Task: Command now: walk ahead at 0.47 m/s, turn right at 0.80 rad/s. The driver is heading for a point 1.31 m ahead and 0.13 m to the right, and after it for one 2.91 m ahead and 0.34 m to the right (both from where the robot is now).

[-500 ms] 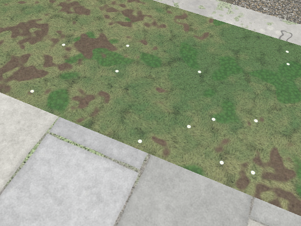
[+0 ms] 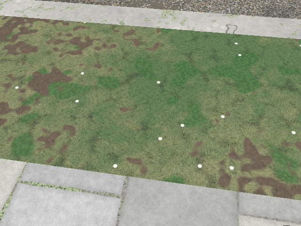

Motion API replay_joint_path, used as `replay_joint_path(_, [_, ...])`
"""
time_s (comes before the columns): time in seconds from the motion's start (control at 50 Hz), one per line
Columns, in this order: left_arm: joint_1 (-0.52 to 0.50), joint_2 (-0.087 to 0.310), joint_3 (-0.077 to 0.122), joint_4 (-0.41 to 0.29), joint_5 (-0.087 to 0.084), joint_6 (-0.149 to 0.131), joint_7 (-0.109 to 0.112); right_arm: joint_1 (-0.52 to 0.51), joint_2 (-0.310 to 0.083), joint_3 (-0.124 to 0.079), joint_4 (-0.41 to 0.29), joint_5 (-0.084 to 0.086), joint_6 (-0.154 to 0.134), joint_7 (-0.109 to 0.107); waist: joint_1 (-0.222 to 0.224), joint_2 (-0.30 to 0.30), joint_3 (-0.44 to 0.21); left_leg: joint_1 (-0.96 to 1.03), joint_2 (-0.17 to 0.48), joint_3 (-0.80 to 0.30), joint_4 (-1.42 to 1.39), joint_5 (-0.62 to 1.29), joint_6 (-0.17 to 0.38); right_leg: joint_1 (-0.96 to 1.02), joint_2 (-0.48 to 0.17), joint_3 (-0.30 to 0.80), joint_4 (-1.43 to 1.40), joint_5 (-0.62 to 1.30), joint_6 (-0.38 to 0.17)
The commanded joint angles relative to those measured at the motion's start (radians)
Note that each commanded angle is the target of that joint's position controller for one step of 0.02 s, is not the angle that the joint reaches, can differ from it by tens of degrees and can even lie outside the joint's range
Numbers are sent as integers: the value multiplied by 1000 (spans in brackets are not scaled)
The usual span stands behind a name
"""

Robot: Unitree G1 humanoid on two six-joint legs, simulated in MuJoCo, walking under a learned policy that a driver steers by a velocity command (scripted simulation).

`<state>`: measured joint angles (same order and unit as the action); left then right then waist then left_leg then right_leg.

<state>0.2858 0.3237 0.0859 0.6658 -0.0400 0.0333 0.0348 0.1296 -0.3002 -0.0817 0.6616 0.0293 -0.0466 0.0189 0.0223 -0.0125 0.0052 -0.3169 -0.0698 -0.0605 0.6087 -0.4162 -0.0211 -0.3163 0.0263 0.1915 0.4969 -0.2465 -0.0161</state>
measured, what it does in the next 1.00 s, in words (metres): walks ahead: left foot, then right foot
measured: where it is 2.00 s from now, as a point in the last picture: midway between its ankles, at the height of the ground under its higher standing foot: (190, 60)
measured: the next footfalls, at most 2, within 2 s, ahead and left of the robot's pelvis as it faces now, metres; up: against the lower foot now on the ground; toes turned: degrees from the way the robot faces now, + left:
left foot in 0.04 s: +0.03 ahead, +0.12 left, +0.00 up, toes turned -6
right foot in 0.48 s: +0.34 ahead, -0.22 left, +0.00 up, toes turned -24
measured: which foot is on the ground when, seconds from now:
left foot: up 0.00-0.02, down 0.04-0.50, up 0.52-0.92, down 0.94-1.00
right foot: down 0.00-0.02, up 0.04-0.46, down 0.48-0.90, up 0.92-1.00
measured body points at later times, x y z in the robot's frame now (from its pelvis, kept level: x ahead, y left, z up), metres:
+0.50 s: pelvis +0.23 -0.10 -0.04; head +0.28 -0.10 +0.41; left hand +0.55 +0.02 -0.11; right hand +0.02 -0.28 -0.16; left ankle +0.00 +0.13 -0.71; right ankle +0.30 -0.20 -0.74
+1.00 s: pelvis +0.67 -0.25 -0.04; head +0.68 -0.26 +0.41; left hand +0.76 -0.01 -0.17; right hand +0.71 -0.55 -0.17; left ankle +0.75 -0.26 -0.74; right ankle +0.42 -0.30 -0.58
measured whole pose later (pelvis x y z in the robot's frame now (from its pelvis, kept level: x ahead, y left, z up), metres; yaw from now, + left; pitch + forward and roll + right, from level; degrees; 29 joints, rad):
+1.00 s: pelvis +0.67 -0.25 -0.04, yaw -5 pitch -1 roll +0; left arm 0.31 0.24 0.01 0.84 0.04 -0.07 0.02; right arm 0.26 -0.31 -0.05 0.82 -0.01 -0.02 0.03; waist -0.06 0.02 0.06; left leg -0.47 -0.16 0.11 0.72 -0.28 0.23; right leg -0.14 0.05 -0.09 1.40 -0.40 0.01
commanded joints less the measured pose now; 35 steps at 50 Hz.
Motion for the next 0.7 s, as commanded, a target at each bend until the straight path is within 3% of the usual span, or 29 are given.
replay_joint_path(0.02, [-199,102,20,-153,1,-17,5,204,-107,-49,18,9,-39,-1,-160,-115,-67,456,56,21,-284,212,18,-318,-57,177,-81,-339,-60])
replay_joint_path(0.04, [-158,7,-5,-155,4,-23,-4,277,-148,-60,28,3,-39,-14,-159,77,-109,590,266,-210,-310,25,55,-462,27,39,262,-329,-7])
replay_joint_path(0.06, [-148,-1,-13,-218,-9,-42,-11,228,-209,-58,1,-49,-44,-9,-107,206,-59,503,483,-589,-402,-305,167,-663,9,31,465,-273,0])
replay_joint_path(0.08, [-144,43,-10,-227,-21,-54,-20,144,-195,-54,-29,-54,-57,-12,-69,219,0,430,518,-650,-440,-441,215,-726,-82,11,615,-199,0])
replay_joint_path(0.1, [-242,125,19,-208,102,-26,-55,124,-155,-29,-27,-105,-30,-20,-89,92,58,334,487,-521,-468,-430,171,-716,-51,-63,654,-119,4])
replay_joint_path(0.12, [-213,114,23,-193,105,-16,-79,124,-145,-21,-23,-96,-24,-21,-71,87,83,291,416,-384,-475,-320,132,-682,-64,-69,676,-60,15])
replay_joint_path(0.14, [-167,100,20,-164,96,-11,-103,135,-138,-14,-15,-82,-27,-29,-62,110,78,268,362,-267,-479,-194,105,-636,-74,-91,724,2,22])
replay_joint_path(0.18, [-133,82,11,-138,81,1,-128,183,-134,-7,14,-71,-39,-26,-56,133,67,248,317,-117,-485,-64,86,-601,-84,-119,802,74,23])
replay_joint_path(0.22, [-183,79,7,-143,74,6,-131,244,-127,-4,39,-70,-49,-18,-76,122,82,283,316,-40,-486,-18,85,-634,-85,-127,816,107,17])
replay_joint_path(0.3, [-323,52,-11,-165,82,-4,-138,369,-94,11,102,-81,-65,-16,-122,104,155,351,323,59,-511,89,106,-684,-59,-134,664,125,-9])
replay_joint_path(0.36, [-412,31,-34,-186,84,-23,-151,392,-100,17,141,-80,-65,-24,-129,106,198,362,335,146,-573,249,118,-581,-51,-242,431,101,-53])
replay_joint_path(0.4, [-437,9,-52,-193,87,-31,-148,414,-118,20,182,-75,-57,-30,-119,114,203,390,341,226,-551,622,123,-442,-20,-331,287,19,-108])
replay_joint_path(0.42, [-406,8,-54,-183,90,-32,-138,420,-139,20,203,-72,-53,-35,-92,139,163,407,344,265,-470,989,122,-323,28,-378,246,-41,-140])
replay_joint_path(0.44, [-323,25,-46,-162,91,-33,-124,434,-170,19,224,-72,-46,-40,-35,175,83,436,369,274,-319,1360,128,-190,88,-404,249,-99,-165])
replay_joint_path(0.46, [-149,60,-28,-117,90,-38,-108,427,-210,12,236,-69,-36,-45,62,205,-27,406,392,273,-96,1547,132,19,126,-391,235,-147,-190])
replay_joint_path(0.48, [94,101,-4,-44,91,-49,-90,369,-230,10,223,-52,-33,-46,200,195,-137,246,367,288,192,1442,120,342,108,-305,111,-54,-218])
replay_joint_path(0.5, [183,214,30,1,105,-53,-69,387,-117,37,169,-41,-39,-30,175,32,-276,-114,271,259,574,698,103,710,-124,28,61,-333,-237])
replay_joint_path(0.52, [187,288,44,-6,87,-56,-61,385,-60,46,110,-22,-59,-7,112,-138,-426,-370,96,95,866,-42,88,835,-396,609,-129,-553,-277])
replay_joint_path(0.54, [172,250,41,11,89,-61,-55,210,-131,25,86,-18,-63,-12,160,25,-306,-465,108,-54,915,69,110,724,-374,540,-198,-390,-233])
replay_joint_path(0.56, [152,201,28,56,93,-72,-43,193,-91,33,75,-6,-66,-13,107,22,-116,-477,134,-42,885,136,112,539,-360,347,-196,-191,-223])
replay_joint_path(0.58, [98,134,11,65,98,-85,-43,223,-67,39,101,-14,-60,-8,49,72,-22,-421,179,-40,789,171,114,374,-319,217,-223,-91,-189])
replay_joint_path(0.6, [41,89,-5,73,90,-98,-43,257,-40,41,127,-33,-39,1,-8,44,28,-366,200,-46,730,191,110,265,-256,91,-258,-67,-146])
replay_joint_path(0.62, [26,54,-17,74,81,-110,-44,320,-16,46,156,-43,-13,11,-43,-28,34,-305,211,-44,702,209,99,193,-246,23,-292,-43,-131])
replay_joint_path(0.64, [32,16,-28,87,72,-122,-47,322,-11,44,172,-46,6,18,-53,-36,55,-306,215,-43,694,214,96,169,-224,-31,-313,14,-108])
replay_joint_path(0.66, [46,10,-30,103,61,-133,-50,294,-2,42,170,-47,18,24,-58,-49,88,-344,209,-32,687,228,92,154,-214,-87,-342,82,-88])
replay_joint_path(0.68, [46,-1,-32,116,56,-140,-54,244,-4,38,167,-44,26,27,-54,-25,118,-380,196,-20,672,266,95,153,-164,-186,-357,182,-41])
replay_joint_path(0.7, [62,17,-32,121,57,-151,-59,187,15,46,131,-40,26,32,-53,-80,136,-391,190,6,607,317,93,122,-176,-224,-387,290,-30])
Velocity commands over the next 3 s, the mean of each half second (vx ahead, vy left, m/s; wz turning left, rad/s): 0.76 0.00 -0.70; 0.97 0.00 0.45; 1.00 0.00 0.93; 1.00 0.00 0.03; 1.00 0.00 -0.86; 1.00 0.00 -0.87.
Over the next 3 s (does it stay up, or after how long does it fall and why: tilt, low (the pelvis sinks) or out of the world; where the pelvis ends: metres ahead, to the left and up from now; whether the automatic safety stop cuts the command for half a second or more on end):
stays up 1.94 -0.05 -0.08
